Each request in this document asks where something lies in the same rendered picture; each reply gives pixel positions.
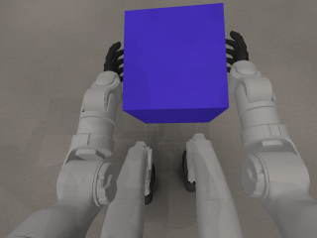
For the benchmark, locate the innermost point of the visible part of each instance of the left robot upper arm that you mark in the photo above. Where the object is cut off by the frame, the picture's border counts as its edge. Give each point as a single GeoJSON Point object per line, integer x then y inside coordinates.
{"type": "Point", "coordinates": [83, 188]}

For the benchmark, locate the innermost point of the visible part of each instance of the carton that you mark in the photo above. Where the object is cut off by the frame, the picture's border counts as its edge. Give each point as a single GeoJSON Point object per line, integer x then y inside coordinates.
{"type": "Point", "coordinates": [175, 64]}

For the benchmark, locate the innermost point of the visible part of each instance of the right robot hand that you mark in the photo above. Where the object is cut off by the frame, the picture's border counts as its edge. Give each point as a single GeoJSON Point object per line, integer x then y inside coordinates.
{"type": "Point", "coordinates": [239, 51]}

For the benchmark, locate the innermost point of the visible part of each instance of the left robot hand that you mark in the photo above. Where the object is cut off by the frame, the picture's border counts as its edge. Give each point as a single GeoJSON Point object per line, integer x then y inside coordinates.
{"type": "Point", "coordinates": [112, 62]}

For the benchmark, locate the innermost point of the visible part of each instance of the right robot upper arm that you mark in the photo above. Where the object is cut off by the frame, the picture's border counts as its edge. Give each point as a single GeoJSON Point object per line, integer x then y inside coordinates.
{"type": "Point", "coordinates": [280, 182]}

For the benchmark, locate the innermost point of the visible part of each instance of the robot right forearm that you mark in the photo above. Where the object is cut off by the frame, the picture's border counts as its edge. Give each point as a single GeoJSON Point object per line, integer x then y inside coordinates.
{"type": "Point", "coordinates": [262, 129]}

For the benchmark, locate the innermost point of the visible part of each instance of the left robot shin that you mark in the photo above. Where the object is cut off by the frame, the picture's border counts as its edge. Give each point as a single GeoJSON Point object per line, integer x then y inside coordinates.
{"type": "Point", "coordinates": [148, 174]}

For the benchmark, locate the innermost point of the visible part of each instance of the left robot thigh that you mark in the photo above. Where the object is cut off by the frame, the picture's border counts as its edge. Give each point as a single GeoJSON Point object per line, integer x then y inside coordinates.
{"type": "Point", "coordinates": [125, 216]}

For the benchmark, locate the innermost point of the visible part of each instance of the robot left forearm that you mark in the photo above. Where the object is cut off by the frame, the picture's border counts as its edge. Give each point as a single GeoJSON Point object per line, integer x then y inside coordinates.
{"type": "Point", "coordinates": [94, 137]}

